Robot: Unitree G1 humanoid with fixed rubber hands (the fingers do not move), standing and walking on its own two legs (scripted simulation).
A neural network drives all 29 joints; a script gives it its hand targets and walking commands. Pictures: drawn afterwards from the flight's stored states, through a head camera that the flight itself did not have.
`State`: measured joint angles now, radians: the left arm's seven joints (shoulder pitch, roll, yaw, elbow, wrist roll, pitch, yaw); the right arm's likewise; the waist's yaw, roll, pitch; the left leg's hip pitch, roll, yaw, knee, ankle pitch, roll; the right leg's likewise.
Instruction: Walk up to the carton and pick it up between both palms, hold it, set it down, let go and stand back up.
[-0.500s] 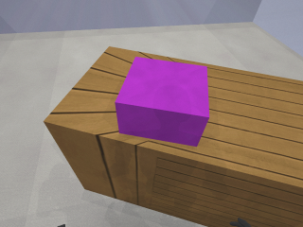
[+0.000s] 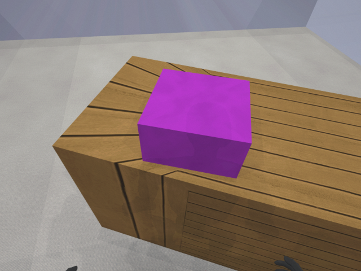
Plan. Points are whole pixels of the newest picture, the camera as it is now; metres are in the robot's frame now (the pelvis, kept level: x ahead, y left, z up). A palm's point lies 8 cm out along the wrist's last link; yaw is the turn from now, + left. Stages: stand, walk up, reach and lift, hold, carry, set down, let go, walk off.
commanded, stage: walk up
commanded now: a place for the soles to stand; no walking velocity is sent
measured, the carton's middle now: (197, 119) +0.54 -0.02 +0.01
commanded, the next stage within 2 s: reach and lift in 0.08 s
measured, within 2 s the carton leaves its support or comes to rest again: neither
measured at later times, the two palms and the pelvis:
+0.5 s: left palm (83, 240) +0.20 +0.23 -0.05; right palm out of the picture +0.14 -0.28 -0.04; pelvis -0.01 -0.02 +0.02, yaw -10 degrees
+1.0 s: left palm (77, 219) +0.23 +0.24 -0.01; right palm (313, 254) +0.18 -0.25 +0.00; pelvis +0.01 +0.00 +0.02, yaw -11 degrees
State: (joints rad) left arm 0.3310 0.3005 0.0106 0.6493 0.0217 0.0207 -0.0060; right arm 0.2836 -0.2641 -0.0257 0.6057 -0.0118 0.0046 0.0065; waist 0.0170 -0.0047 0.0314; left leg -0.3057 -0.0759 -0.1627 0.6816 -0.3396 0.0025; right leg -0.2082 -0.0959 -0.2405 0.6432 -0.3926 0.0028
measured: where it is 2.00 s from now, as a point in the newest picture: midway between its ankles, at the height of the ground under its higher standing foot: outside the picture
